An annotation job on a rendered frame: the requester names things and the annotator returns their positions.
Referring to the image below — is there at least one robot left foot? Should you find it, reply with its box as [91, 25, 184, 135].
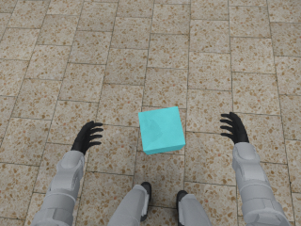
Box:
[140, 182, 151, 221]

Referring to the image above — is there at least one left robot forearm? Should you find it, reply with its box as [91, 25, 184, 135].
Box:
[30, 150, 86, 226]

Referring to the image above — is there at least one right robot forearm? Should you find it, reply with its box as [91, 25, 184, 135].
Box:
[231, 142, 292, 226]

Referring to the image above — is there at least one right robot thigh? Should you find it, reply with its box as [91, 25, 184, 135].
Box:
[178, 198, 213, 226]

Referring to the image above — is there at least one right robot hand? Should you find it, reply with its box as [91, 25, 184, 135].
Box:
[220, 112, 249, 145]

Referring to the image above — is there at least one left robot hand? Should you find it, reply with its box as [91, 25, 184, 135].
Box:
[71, 121, 103, 156]

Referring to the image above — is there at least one carton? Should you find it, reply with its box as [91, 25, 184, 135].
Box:
[138, 106, 185, 155]

